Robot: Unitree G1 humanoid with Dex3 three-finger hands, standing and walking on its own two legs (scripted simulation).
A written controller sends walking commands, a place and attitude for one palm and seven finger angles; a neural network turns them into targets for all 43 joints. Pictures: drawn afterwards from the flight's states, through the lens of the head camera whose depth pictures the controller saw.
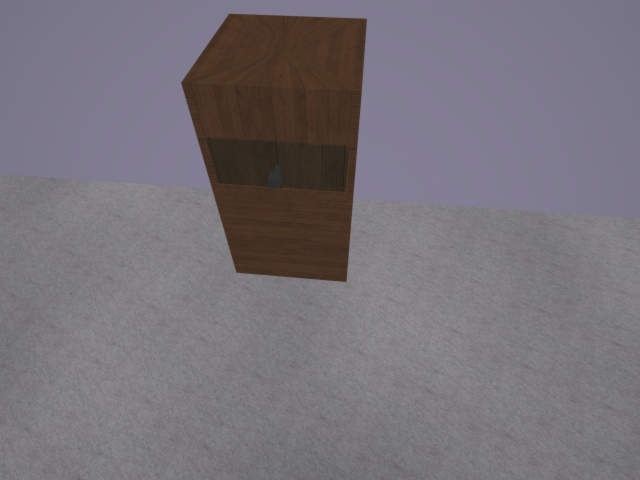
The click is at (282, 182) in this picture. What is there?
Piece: drawer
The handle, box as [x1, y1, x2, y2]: [268, 165, 281, 187]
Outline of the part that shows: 280,165 276,165 275,170 269,173 269,187 279,187 281,182 279,171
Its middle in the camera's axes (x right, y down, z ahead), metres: -0.13 -0.17 +1.08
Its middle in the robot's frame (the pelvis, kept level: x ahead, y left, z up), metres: +0.89 +0.17 -0.23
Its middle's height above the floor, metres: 0.55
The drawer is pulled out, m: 0.00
